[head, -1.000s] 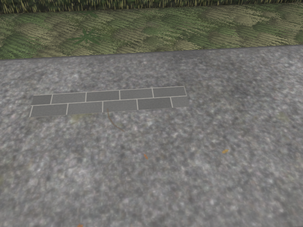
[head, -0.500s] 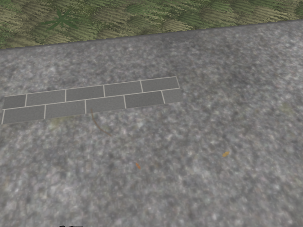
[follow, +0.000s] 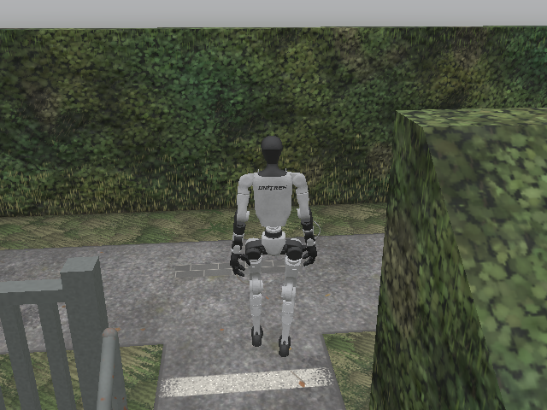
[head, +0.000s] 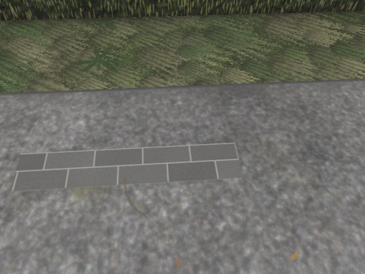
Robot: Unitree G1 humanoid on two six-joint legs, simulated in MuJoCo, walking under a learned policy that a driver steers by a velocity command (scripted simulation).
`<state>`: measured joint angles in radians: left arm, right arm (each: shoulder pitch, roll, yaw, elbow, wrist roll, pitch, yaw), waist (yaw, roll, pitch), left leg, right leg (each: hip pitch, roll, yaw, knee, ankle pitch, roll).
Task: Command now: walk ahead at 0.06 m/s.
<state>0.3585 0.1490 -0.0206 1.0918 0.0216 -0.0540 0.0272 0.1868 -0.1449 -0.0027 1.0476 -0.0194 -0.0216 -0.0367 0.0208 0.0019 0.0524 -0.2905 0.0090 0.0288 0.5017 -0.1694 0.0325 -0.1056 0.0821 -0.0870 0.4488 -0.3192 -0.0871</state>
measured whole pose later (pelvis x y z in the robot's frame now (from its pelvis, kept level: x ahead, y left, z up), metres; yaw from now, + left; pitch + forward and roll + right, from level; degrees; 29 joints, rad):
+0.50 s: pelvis +0.00 -0.01 +0.00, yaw +9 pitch +1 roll +1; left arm 0.24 0.20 0.04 0.94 0.01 -0.01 0.05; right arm 0.23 -0.24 -0.10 0.98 -0.02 0.06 -0.03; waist -0.01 0.02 0.00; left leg -0.39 -0.09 -0.09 0.54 -0.25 0.05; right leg -0.22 0.03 0.02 0.52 -0.43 -0.05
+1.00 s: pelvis +0.13 +0.06 -0.01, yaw +27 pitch +2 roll +1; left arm 0.50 0.18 0.05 1.01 0.02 -0.08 0.03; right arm 0.00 -0.21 -0.06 0.78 -0.05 0.00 0.08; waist 0.07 0.01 0.07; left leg -0.50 -0.02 0.13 0.61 -0.23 0.14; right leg 0.13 -0.08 -0.28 0.37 -0.47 0.03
